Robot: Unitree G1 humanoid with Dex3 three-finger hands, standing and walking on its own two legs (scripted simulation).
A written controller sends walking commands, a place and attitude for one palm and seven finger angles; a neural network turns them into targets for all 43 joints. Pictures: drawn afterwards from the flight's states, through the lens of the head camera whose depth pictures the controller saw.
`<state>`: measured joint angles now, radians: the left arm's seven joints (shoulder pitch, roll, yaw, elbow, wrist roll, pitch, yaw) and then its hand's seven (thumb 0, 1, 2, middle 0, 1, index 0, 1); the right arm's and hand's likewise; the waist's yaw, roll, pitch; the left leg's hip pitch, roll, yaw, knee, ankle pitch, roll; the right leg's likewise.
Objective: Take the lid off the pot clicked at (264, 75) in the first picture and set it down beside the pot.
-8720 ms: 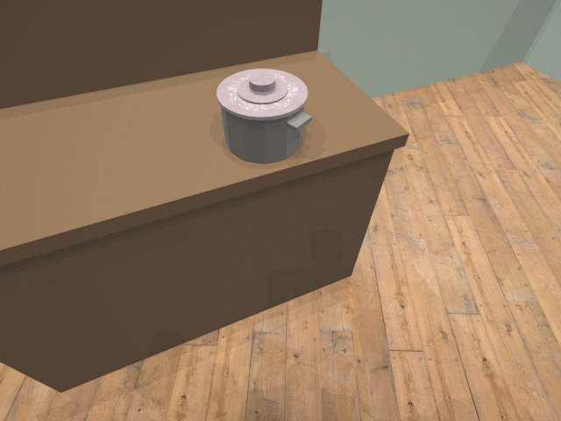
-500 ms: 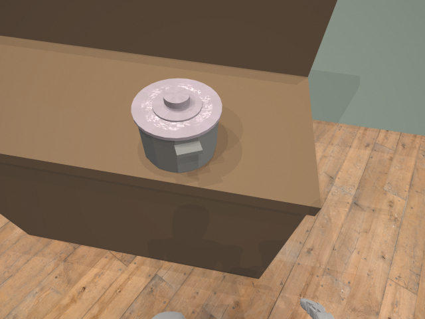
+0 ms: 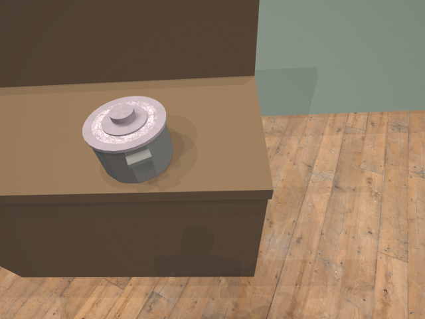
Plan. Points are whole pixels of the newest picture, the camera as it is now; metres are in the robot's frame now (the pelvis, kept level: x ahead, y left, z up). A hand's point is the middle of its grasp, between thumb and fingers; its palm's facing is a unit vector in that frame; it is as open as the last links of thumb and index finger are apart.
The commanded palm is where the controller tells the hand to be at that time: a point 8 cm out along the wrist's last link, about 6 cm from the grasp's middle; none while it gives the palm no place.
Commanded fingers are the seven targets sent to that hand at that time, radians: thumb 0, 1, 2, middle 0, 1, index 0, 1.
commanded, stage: come to a stop and stand still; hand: left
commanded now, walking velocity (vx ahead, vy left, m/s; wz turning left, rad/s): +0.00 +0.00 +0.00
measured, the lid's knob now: (122, 113) +0.51 +0.22 +0.12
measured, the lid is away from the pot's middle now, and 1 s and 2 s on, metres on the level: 0.00 0.00 0.00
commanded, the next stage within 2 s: look again from close up in 0.68 s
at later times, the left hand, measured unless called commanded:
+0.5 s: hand out of the picture -0.01 +0.16 -0.16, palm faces +0.06 -0.98 -0.20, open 7.3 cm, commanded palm none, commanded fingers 0.00 0.90 0.90 -0.20 -0.30 -0.20 -0.30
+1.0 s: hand out of the picture -0.01 +0.19 -0.17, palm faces +0.01 -0.98 -0.22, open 7.4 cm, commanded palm none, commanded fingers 0.00 0.90 0.90 -0.20 -0.30 -0.20 -0.30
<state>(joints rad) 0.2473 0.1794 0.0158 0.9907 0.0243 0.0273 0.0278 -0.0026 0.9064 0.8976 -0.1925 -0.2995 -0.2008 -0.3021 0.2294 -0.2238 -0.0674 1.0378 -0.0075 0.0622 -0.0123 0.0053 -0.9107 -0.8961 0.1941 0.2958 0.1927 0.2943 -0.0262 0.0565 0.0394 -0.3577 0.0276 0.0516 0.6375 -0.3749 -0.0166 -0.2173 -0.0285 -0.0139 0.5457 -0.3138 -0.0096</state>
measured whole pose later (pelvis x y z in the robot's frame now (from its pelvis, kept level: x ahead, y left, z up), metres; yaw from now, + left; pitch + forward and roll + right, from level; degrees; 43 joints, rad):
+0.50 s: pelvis -0.01 -0.01 +0.01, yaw +1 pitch -2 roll +0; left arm 0.28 0.14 0.01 1.12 0.01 0.00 0.02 0.00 0.92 0.90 -0.20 -0.30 -0.20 -0.30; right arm 0.29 -0.13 -0.01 1.15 -0.01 0.00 -0.03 0.01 -0.91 -0.90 0.20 0.30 0.19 0.29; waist 0.00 0.03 0.03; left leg -0.16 0.03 -0.01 0.42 -0.22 -0.03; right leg -0.17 0.01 -0.04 0.44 -0.24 -0.03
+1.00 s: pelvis +0.00 +0.02 +0.00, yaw +0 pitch +1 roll +0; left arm 0.31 0.14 -0.01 1.08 0.01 -0.01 0.04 0.00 0.90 0.90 -0.20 -0.30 -0.20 -0.30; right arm 0.28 -0.17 -0.03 1.06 -0.01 0.00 -0.02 0.01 -0.92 -0.90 0.20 0.30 0.19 0.29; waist -0.02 0.05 0.02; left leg -0.26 0.00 0.01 0.55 -0.31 0.01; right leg -0.25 -0.02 -0.02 0.53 -0.30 0.01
